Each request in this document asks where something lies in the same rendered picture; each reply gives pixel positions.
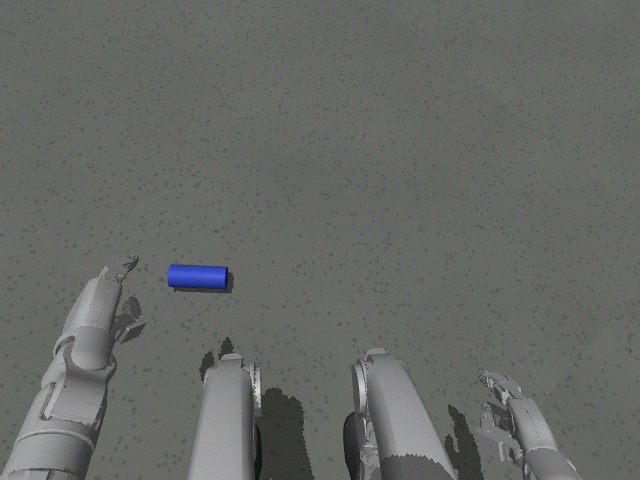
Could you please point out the right robot foot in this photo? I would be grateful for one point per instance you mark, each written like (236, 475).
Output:
(351, 450)

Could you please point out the right robot hand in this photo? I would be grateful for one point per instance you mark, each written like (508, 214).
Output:
(517, 431)

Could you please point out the left robot hand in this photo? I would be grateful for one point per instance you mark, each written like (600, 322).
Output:
(97, 304)

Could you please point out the can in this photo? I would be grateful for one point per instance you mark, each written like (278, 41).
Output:
(194, 276)

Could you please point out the left robot arm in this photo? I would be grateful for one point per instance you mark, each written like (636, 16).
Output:
(61, 430)

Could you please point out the right robot arm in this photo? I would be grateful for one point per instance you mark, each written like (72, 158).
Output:
(548, 464)

